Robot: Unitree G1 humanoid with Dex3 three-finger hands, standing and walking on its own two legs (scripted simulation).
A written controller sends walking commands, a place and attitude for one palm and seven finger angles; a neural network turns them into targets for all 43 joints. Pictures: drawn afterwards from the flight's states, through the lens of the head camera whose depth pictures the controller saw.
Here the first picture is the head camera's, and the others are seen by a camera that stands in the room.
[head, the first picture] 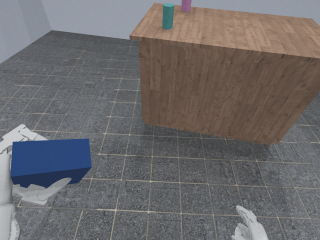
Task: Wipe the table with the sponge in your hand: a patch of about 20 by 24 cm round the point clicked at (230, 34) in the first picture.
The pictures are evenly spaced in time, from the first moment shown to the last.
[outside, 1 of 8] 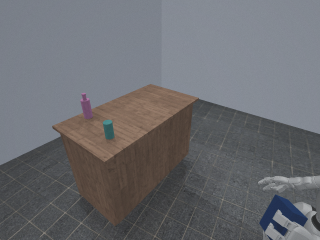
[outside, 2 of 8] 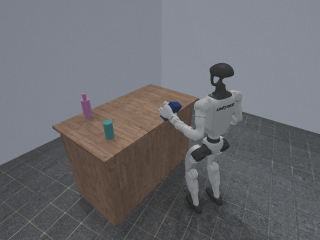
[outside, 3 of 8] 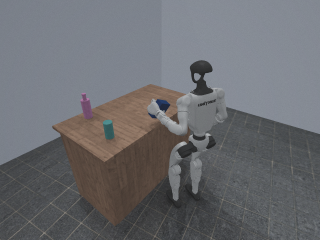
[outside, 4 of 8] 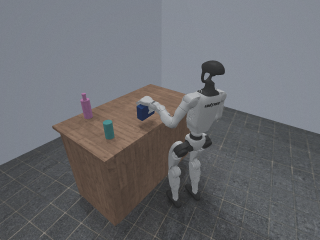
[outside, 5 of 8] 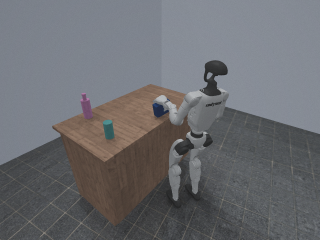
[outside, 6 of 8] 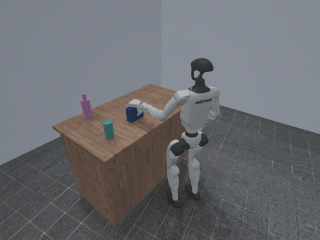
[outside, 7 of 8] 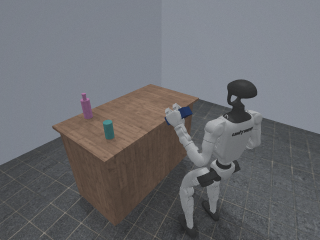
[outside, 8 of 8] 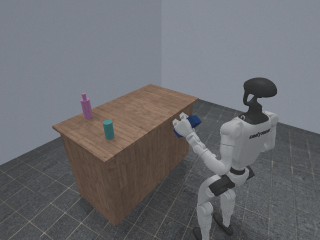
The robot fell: no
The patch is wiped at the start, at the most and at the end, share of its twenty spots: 0.00 0.95 0.95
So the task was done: yes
